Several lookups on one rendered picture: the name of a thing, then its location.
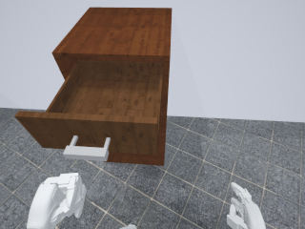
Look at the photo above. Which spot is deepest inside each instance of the left robot hand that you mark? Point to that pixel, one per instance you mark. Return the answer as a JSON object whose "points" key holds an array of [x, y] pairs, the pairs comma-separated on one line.
{"points": [[65, 191]]}

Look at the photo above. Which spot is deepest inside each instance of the handle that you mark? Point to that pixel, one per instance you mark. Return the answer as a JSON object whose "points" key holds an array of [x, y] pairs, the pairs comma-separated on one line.
{"points": [[87, 153]]}

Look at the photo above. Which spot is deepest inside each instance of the right robot hand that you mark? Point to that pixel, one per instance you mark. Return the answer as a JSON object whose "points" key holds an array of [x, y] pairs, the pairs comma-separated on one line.
{"points": [[249, 215]]}

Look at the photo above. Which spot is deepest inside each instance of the cabinet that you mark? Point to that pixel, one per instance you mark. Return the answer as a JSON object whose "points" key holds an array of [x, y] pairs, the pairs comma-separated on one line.
{"points": [[123, 35]]}

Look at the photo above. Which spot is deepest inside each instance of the drawer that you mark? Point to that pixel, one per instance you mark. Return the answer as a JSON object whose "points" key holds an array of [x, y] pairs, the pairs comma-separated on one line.
{"points": [[121, 100]]}

